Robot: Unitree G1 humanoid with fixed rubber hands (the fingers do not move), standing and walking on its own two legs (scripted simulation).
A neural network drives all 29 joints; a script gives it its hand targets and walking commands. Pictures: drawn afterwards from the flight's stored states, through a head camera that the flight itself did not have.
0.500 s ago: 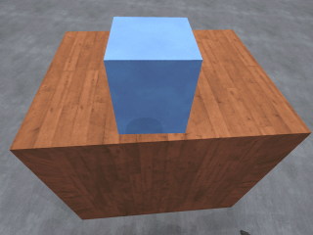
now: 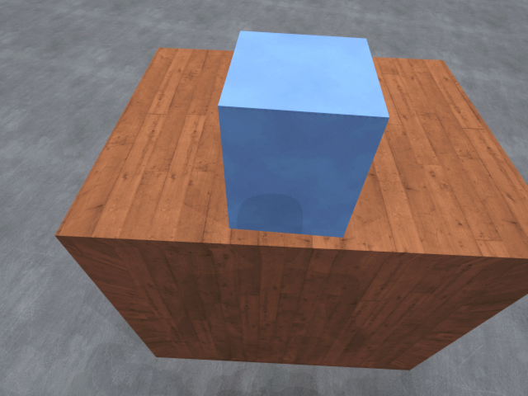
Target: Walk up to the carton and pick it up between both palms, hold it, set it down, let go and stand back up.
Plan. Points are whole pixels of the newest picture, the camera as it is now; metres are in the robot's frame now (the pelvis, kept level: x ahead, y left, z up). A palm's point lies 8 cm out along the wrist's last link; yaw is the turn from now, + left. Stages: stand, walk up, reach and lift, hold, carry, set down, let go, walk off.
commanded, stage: walk up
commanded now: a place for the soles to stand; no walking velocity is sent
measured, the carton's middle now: (293, 138) +0.49 -0.04 +0.13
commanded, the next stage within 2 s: none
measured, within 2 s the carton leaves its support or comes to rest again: neither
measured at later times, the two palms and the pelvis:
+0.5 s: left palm out of the picture +0.05 +0.26 -0.13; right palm out of the picture +0.08 -0.27 -0.11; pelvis +0.00 -0.02 +0.00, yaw +4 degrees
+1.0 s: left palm out of the picture +0.05 +0.25 -0.13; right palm out of the picture +0.12 -0.26 -0.12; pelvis +0.01 -0.02 +0.00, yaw +6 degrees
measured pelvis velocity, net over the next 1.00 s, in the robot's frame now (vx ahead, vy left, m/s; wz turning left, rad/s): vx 0.01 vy -0.02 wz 0.10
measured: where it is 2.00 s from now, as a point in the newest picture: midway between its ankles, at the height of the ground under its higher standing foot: outside the picture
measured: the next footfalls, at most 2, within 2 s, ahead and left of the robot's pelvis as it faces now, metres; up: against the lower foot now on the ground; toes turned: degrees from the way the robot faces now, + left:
none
